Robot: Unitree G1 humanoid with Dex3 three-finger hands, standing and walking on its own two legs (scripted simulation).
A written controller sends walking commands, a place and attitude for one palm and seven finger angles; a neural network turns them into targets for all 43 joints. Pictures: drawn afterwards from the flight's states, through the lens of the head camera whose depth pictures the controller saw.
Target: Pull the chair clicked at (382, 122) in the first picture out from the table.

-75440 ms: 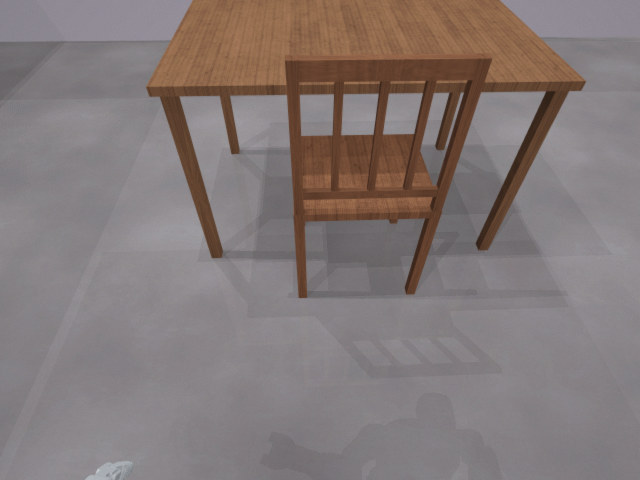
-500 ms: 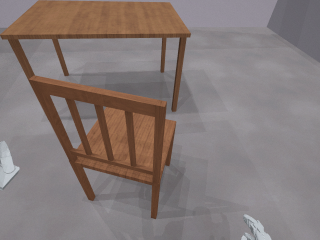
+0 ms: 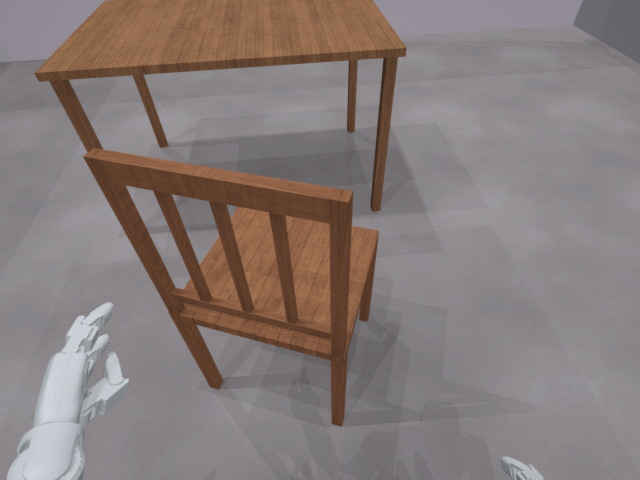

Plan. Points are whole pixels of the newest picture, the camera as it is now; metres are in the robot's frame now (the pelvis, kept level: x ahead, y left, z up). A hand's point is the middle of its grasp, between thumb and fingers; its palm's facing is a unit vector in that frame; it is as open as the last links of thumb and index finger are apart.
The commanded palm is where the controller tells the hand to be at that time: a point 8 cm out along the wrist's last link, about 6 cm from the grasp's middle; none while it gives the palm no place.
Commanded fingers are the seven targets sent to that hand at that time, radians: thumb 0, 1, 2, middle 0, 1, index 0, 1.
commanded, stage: let the arm hang, fingers relaxed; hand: left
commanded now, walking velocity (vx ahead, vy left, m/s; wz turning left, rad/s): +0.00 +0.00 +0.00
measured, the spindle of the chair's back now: (234, 261) +0.51 +0.20 -0.07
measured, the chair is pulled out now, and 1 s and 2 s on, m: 0.66 0.66 0.66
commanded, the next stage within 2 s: look to check the result in 0.98 s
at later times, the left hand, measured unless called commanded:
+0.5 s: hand out of the picture +0.01 +0.19 -0.15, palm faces +0.01 -0.97 -0.26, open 7.3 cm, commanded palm none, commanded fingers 0.00 0.90 0.90 -0.20 -0.30 -0.20 -0.30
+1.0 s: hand out of the picture -0.02 +0.11 -0.16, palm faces +0.02 -0.99 -0.14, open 7.4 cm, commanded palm none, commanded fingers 0.00 0.90 0.90 -0.20 -0.30 -0.20 -0.30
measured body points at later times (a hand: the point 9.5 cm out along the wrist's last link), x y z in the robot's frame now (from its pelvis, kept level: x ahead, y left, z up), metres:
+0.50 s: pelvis +0.00 -0.01 +0.01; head +0.01 -0.02 +0.46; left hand +0.01 +0.24 -0.13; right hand -0.01 -0.24 -0.15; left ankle +0.01 +0.09 -0.73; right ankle +0.01 -0.14 -0.73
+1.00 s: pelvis +0.00 -0.03 +0.01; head +0.01 -0.03 +0.46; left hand -0.02 +0.17 -0.15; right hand -0.04 -0.23 -0.15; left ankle +0.01 +0.09 -0.73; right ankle +0.01 -0.14 -0.73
